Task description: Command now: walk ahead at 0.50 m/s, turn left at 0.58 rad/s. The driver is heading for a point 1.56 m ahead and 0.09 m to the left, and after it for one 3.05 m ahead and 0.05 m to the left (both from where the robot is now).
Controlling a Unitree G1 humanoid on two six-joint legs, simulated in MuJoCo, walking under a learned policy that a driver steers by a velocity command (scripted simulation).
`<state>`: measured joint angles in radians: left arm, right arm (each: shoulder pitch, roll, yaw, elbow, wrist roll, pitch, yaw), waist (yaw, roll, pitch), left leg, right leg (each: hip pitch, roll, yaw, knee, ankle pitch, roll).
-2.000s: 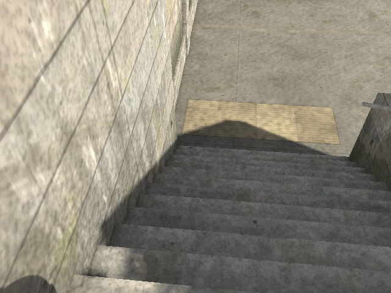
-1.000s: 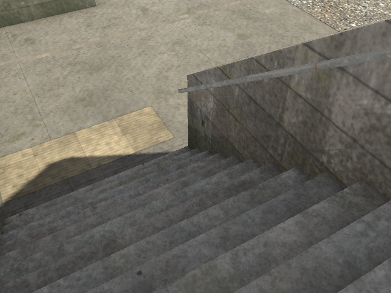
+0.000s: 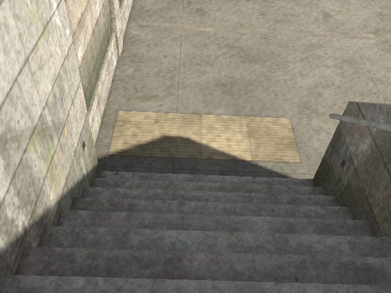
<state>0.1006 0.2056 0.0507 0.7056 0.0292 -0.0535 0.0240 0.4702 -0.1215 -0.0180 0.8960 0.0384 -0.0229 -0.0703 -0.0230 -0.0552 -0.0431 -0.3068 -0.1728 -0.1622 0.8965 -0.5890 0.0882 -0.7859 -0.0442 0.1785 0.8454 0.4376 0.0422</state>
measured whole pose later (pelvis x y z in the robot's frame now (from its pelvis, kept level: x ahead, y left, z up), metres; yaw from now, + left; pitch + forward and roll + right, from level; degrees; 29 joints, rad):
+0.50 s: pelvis +0.17 -0.05 -0.16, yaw +16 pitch -1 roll +0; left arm 0.45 0.16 -0.04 0.88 0.03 0.00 0.05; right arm 0.12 -0.17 -0.02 0.59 0.02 0.08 -0.03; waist 0.03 0.04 0.03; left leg -0.91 -0.01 -0.13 1.36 0.11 -0.06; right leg -0.28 -0.01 -0.10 0.71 -0.43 -0.04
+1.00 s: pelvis +0.20 -0.01 -0.15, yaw +19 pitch -1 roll +0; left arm 0.38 0.17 0.00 0.89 0.01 0.07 0.00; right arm 0.16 -0.14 0.00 0.83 0.03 0.08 0.02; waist 0.04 0.01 0.02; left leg -0.32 -0.01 -0.09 0.60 -0.27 -0.03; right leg -0.15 -0.07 -0.09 0.59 -0.42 0.02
